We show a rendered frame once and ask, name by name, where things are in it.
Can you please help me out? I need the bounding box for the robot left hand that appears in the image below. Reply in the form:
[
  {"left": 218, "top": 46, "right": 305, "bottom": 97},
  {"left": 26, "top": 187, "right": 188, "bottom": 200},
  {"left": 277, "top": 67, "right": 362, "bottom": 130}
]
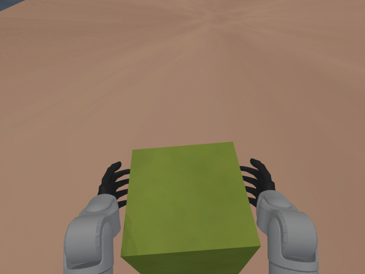
[{"left": 98, "top": 162, "right": 130, "bottom": 208}]

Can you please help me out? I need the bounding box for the robot right forearm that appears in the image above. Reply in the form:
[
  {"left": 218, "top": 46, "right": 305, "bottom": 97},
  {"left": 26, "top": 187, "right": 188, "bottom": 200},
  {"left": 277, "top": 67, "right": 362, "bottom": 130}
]
[{"left": 256, "top": 190, "right": 319, "bottom": 274}]

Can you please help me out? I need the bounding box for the robot left forearm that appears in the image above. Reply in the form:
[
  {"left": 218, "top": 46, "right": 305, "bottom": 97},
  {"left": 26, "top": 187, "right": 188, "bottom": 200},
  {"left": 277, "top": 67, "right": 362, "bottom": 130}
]
[{"left": 63, "top": 194, "right": 121, "bottom": 274}]

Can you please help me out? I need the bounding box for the carton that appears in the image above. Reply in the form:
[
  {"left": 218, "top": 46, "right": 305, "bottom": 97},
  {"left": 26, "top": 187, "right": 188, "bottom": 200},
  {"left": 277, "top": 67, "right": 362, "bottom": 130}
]
[{"left": 120, "top": 142, "right": 261, "bottom": 274}]

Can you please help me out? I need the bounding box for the robot right hand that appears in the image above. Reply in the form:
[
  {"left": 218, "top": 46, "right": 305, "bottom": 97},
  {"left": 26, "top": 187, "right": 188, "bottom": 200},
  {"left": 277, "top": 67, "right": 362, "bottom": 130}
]
[{"left": 240, "top": 158, "right": 275, "bottom": 207}]

